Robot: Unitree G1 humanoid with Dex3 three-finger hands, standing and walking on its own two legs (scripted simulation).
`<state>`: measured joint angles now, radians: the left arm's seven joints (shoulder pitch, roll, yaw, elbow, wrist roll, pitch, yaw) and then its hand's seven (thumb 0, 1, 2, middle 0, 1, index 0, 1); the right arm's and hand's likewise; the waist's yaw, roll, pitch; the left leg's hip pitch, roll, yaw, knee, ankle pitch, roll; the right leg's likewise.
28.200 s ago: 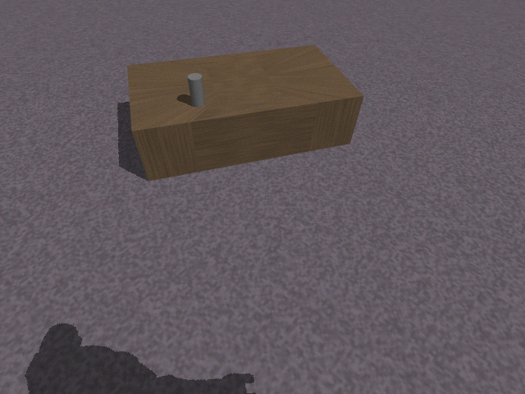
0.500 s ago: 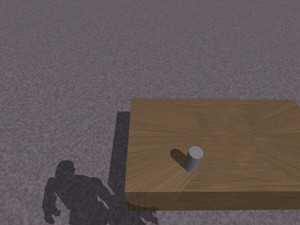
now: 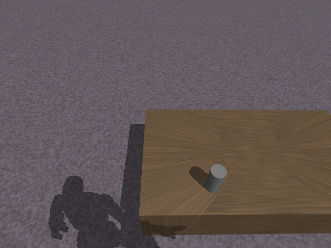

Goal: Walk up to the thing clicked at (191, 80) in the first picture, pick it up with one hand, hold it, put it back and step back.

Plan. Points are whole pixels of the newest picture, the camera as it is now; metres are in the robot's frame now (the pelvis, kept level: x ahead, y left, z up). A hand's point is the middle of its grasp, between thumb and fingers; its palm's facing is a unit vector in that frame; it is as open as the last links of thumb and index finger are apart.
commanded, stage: stand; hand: right
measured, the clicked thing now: (215, 179) +0.49 -0.24 -0.38
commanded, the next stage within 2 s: step back in 0.64 s
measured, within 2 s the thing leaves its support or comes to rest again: neither
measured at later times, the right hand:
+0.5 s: hand out of the picture +0.08 -0.25 -0.16, palm faces -0.03 +0.94 -0.34, open 7.4 cm
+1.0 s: hand out of the picture +0.02 -0.24 -0.17, palm faces -0.04 +0.90 -0.43, open 7.4 cm
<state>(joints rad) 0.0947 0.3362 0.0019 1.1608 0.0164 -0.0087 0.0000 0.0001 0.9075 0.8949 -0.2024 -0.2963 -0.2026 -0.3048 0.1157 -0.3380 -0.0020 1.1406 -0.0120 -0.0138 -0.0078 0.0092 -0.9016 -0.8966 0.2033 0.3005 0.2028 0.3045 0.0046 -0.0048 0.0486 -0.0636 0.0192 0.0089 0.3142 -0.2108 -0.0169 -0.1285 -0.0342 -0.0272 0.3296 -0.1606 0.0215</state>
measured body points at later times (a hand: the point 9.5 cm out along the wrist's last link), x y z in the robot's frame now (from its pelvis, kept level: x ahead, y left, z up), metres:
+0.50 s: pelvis +0.01 +0.00 +0.00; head +0.02 +0.00 +0.45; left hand +0.08 +0.30 -0.13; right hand +0.08 -0.30 -0.13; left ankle -0.02 +0.13 -0.75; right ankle +0.01 -0.13 -0.75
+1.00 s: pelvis -0.05 +0.04 -0.03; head +0.02 +0.06 +0.41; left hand +0.10 +0.36 -0.16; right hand +0.03 -0.29 -0.14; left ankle -0.05 +0.14 -0.75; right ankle -0.01 -0.13 -0.72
